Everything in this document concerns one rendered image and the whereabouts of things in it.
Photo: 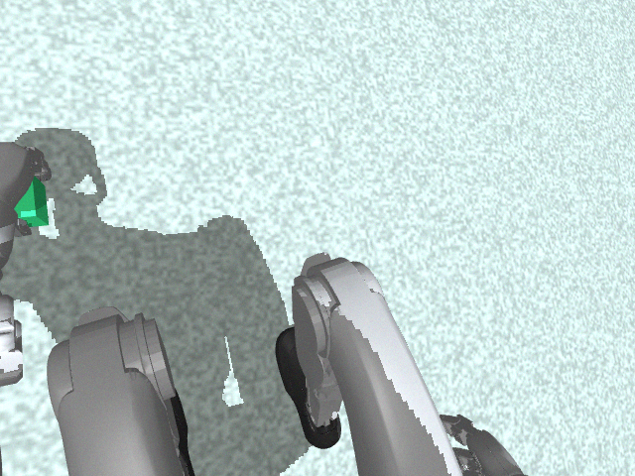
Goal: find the right robot foot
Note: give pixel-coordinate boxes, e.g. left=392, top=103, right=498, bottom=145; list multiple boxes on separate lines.
left=275, top=327, right=341, bottom=449

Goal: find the left robot foot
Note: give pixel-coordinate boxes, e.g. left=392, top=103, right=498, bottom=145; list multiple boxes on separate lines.
left=171, top=388, right=195, bottom=476

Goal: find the cube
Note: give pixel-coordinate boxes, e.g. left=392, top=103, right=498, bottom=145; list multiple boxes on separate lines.
left=14, top=177, right=49, bottom=227

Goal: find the right robot hand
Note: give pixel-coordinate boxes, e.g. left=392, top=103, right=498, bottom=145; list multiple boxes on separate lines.
left=439, top=415, right=523, bottom=476

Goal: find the left robot hand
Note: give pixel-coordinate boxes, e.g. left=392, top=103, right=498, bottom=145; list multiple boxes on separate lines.
left=0, top=142, right=52, bottom=237

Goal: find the left robot arm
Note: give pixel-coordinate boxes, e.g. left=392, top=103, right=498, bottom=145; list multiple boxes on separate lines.
left=0, top=200, right=23, bottom=476

